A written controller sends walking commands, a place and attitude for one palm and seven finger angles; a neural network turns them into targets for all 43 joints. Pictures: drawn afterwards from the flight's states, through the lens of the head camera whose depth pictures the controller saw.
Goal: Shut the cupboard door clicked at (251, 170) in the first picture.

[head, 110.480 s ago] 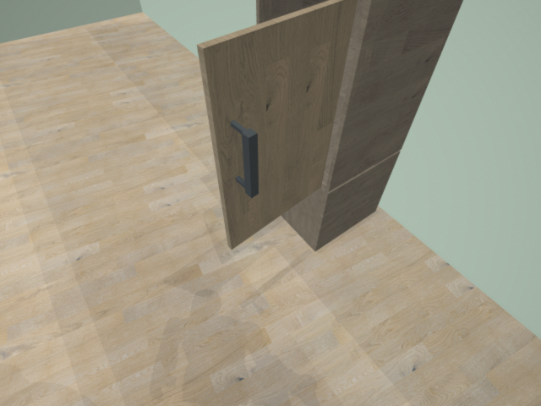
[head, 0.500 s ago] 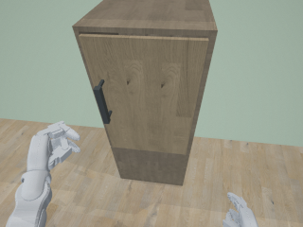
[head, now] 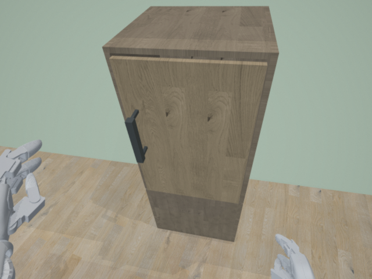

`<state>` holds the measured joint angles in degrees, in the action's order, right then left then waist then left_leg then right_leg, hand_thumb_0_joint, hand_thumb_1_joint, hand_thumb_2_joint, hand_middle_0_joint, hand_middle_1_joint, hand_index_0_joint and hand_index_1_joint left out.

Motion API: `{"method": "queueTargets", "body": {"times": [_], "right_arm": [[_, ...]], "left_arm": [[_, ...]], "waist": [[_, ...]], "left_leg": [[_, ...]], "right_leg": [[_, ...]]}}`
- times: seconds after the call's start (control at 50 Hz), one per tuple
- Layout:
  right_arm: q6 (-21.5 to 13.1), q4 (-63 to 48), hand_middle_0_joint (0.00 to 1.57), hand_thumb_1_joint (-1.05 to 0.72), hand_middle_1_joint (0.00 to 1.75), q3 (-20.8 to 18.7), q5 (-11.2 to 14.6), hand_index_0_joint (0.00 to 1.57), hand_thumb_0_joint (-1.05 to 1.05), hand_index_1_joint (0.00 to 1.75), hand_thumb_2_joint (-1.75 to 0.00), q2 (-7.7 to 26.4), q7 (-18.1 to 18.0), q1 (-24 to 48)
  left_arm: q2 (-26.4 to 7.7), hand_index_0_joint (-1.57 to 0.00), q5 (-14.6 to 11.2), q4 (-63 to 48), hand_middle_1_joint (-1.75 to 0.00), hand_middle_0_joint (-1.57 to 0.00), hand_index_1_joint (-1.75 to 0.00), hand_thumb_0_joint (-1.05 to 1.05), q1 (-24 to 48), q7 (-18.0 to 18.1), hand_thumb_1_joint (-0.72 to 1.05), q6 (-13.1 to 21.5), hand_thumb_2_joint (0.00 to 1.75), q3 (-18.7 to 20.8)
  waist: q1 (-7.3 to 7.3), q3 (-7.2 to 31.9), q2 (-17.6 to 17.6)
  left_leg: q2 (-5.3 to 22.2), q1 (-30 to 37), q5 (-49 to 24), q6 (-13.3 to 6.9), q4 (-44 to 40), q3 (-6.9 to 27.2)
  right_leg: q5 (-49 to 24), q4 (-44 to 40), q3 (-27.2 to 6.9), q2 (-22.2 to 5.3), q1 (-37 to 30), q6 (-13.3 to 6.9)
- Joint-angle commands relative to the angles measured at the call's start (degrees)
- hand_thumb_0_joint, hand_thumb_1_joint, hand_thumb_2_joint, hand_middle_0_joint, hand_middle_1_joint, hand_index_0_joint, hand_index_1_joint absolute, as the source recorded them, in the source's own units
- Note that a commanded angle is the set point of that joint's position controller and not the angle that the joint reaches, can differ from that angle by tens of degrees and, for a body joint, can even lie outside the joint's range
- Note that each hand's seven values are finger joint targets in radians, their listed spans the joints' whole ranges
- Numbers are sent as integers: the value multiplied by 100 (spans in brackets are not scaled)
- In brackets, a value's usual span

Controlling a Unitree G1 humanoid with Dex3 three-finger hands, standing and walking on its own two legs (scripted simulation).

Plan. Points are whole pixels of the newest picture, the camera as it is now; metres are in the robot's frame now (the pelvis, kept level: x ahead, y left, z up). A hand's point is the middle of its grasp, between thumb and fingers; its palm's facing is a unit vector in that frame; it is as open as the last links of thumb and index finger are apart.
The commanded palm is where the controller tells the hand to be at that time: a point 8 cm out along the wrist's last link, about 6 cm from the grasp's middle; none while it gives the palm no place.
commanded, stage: draw the hand back to the body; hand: left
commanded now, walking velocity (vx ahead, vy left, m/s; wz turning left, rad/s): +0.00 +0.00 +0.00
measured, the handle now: (138, 137) +0.51 +0.23 +0.00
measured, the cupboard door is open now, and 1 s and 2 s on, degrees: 0 0 0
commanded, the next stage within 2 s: step back with the hand held close in 0.32 s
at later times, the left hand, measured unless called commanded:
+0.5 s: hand (46, 202) +0.18 +0.26 +0.16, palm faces +0.45 -0.78 -0.42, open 7.4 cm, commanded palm +0.13 +0.29 +0.17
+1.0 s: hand (2, 233) +0.13 +0.30 +0.16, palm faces +0.40 -0.78 -0.48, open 7.4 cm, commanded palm +0.07 +0.33 +0.17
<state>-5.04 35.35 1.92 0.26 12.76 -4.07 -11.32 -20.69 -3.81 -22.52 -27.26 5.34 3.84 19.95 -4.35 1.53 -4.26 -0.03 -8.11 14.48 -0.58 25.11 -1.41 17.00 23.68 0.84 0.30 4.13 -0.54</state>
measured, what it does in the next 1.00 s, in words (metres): shifts its weight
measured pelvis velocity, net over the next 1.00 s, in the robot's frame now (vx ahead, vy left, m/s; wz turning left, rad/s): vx -0.08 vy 0.03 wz -0.03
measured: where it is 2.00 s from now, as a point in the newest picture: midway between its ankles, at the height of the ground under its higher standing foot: outside the picture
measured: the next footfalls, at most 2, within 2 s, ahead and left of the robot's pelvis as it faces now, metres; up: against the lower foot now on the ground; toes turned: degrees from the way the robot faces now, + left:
right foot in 1.70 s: -0.35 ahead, -0.07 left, +0.00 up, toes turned +1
left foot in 1.80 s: -0.10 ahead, +0.12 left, +0.00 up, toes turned +5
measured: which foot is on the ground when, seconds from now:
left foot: down 0.00-1.00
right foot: down 0.00-1.00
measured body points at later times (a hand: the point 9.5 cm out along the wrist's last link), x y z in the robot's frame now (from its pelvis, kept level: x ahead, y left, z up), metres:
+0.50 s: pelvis -0.01 -0.01 +0.00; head -0.03 -0.04 +0.45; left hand +0.15 +0.29 +0.19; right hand +0.18 -0.24 -0.09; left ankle -0.01 +0.11 -0.74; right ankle -0.04 -0.11 -0.74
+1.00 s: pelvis -0.08 +0.03 -0.01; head -0.08 +0.03 +0.44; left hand +0.10 +0.34 +0.18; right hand +0.09 -0.22 -0.08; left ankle -0.01 +0.11 -0.74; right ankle -0.04 -0.11 -0.74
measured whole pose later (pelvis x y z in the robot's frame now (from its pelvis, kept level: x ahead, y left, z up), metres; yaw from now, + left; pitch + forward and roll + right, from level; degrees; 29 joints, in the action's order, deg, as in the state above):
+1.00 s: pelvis -0.08 +0.03 -0.01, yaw -2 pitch -1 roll -1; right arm 1.1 30.8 0.0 1.1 13.2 -5.3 -11.7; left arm -24.6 -2.8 -25.4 -31.3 8.0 9.4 23.8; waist 0.2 1.1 -1.6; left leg -0.3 -19.4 10.2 -3.4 29.8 -3.5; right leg 11.7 28.0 -1.0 -0.3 15.7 1.9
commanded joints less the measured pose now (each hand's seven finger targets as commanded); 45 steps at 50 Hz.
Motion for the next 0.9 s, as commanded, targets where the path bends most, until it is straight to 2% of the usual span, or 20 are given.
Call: {"method": "queueTargets", "body": {"times": [0.0, 0.08, 0.14, 0.2, 0.22, 0.3, 0.38, 0.42, 0.44, 0.46, 0.48, 0.54, 0.62, 0.66, 0.68, 0.7, 0.72, 0.8, 0.82, 0.88], "right_arm": [[-318, -886, 20, -90, 30, -268, 30, 20, 0, 30, -90, 571, -52, 701], [-247, -907, 20, -90, 30, -286, 22, 20, 0, 30, -90, 579, -104, 706], [-277, -906, 20, -90, 30, -282, 10, 20, 0, 30, -90, 556, -122, 758], [-345, -876, 20, -90, 30, -270, -4, 20, 0, 30, -90, 544, -130, 791], [-348, -887, 20, -90, 30, -260, 4, 20, 0, 30, -90, 523, -129, 809], [-388, -828, 20, -90, 30, -264, 10, 20, 0, 30, -90, 516, -118, 812], [-324, -850, 20, -90, 30, -276, 30, 20, 0, 30, -90, 507, -111, 789], [-315, -845, 20, -90, 30, -294, 46, 20, 0, 30, -90, 528, -115, 780], [-189, -989, 20, -90, 30, -388, 88, 20, 0, 30, -90, 742, -80, 720], [-122, -889, 20, -90, 30, -386, 53, 20, 0, 30, -90, 688, -82, 731], [-58, -892, 20, -90, 30, -397, 41, 20, 0, 30, -90, 671, -64, 745], [71, -949, 20, -90, 30, -447, 59, 20, 0, 30, -90, 671, -62, 696], [224, -1102, 20, -90, 30, -485, 78, 20, 0, 30, -90, 720, -136, 712], [301, -1205, 20, -90, 30, -506, 85, 20, 0, 30, -90, 749, -164, 700], [341, -1243, 20, -90, 30, -504, 81, 20, 0, 30, -90, 748, -178, 675], [369, -1266, 20, -90, 30, -521, 67, 20, 0, 30, -90, 785, -192, 709], [396, -1301, 20, -90, 30, -503, 79, 20, 0, 30, -90, 743, -189, 663], [446, -1341, 20, -90, 30, -544, 80, 20, 0, 30, -90, 800, -186, 615], [450, -1354, 20, -90, 30, -508, 94, 20, 0, 30, -90, 766, -177, 584], [396, -1344, 20, -90, 30, -511, 101, 20, 0, 30, -90, 817, -169, 548]], "left_arm": [[-825, -20, -17, -882, -30, -20, -30, 0, 514, 78, 90, 257, 90, 513], [-894, -20, -27, -782, -30, -20, -30, 0, 700, 93, 90, 250, 90, 554], [-1039, -20, -12, -1056, -30, -20, -30, 0, 823, 125, 90, 317, 90, 641], [-1188, -20, -6, -1178, -30, -20, -30, 0, 699, 158, 90, 359, 90, 767], [-1140, -20, -13, -1241, -30, -20, -30, 0, 708, 158, 90, 370, 90, 738], [-1136, -20, -3, -1115, -30, -20, -30, 0, 574, 166, 90, 372, 90, 780], [-982, -20, -56, -823, -30, -20, -30, 0, 517, 127, 90, 365, 90, 700], [-968, -20, -51, -819, -30, -20, -30, 0, 568, 106, 90, 383, 90, 672], [-1528, -20, 7, -1110, -30, -20, -30, 0, 1138, 173, 90, 594, 90, 1150], [-1235, -20, -1, -727, -30, -20, -30, 0, 668, 160, 90, 645, 90, 914], [-1153, -20, 20, -674, -30, -20, -30, 0, 527, 158, 90, 650, 90, 787], [-1185, -20, 36, -778, -30, -20, -30, 0, 302, 196, 90, 758, 90, 806], [-1359, -20, 14, -1108, -30, -20, -30, 0, 29, 258, 90, 779, 90, 1004], [-1457, -20, 2, -1368, -30, -20, -30, 0, 13, 287, 90, 776, 90, 1097], [-1498, -20, -10, -1380, -30, -20, -30, 0, -61, 301, 90, 767, 90, 1149], [-1616, -20, 2, -1486, -30, -20, -30, 0, -56, 320, 90, 769, 90, 1257], [-1504, -20, -14, -1435, -30, -20, -30, 0, -185, 324, 90, 746, 90, 1201], [-1510, -20, -24, -1347, -30, -20, -30, 0, -455, 357, 90, 736, 90, 1276], [-1374, -20, -30, -1324, -30, -20, -30, 0, -472, 349, 90, 733, 90, 1136], [-1335, -20, 4, -1298, -30, -20, -30, 0, -401, 374, 90, 786, 90, 1115]], "waist": [[128, 40, 223], [106, 168, 442], [58, 486, 136], [17, 483, 116], [21, 524, 0], [25, 197, -113], [61, -63, 232], [74, -26, 120], [295, -152, 59], [338, -18, 353], [338, 12, 512], [362, 359, 568], [363, 814, 258], [352, 1021, 154], [350, 1050, 154], [329, 1130, -48], [336, 1129, 9], [343, 956, 12], [373, 837, 74], [399, 552, -5]], "left_leg": [[170, 370, -1708, -86, -244, -25], [121, 409, -1507, -148, -262, -41], [79, 491, -1479, -154, -256, -58], [71, 472, -1529, -152, -216, -52], [61, 461, -1534, -145, -231, -62], [86, 404, -1533, -114, -227, -74], [109, 318, -1337, -118, -298, -77], [112, 379, -1248, -118, -355, -94], [226, -25, -811, -190, 66, 23], [180, -5, -686, -193, 271, 79], [162, -30, -641, -181, 354, 79], [183, -97, -902, -144, 358, 89], [356, 75, -2096, -145, 88, 144], [434, 148, -2672, -139, 50, 172], [450, 85, -2807, -135, 43, 198], [463, 71, -2923, -126, 19, 218], [503, -42, -2941, -116, -18, 251], [549, -504, -2176, -139, -173, 286], [571, -684, -1907, -139, -235, 323], [640, -1357, -596, -217, -510, 459]], "right_leg": [[-1820, -349, 84, -47, 486, 38], [-1705, -328, 58, -76, 444, 61], [-1707, -319, 12, -111, 268, 48], [-1800, -366, 5, -93, 218, 40], [-1810, -334, -5, -114, 166, 36], [-1783, -443, 3, -78, 318, 26], [-1554, -473, 7, -70, 438, 56], [-1395, -504, 2, -75, 436, 56], [-1569, -797, -640, -427, 954, -2], [-1681, -848, -744, -618, 1036, -57], [-1784, -870, -829, -725, 1066, -75], [-2191, -580, -728, -800, 930, -120], [-2778, -67, -326, -505, 640, 27], [-2997, 157, -267, -364, 511, 64], [-3014, 227, -236, -325, 467, 73], [-3001, 303, -212, -289, 399, 71], [-2940, 389, -188, -265, 322, 72], [-2508, 368, -252, -223, 329, 92], [-2296, 378, -261, -226, 360, 96], [-1526, 387, -299, -140, 314, 125]]}}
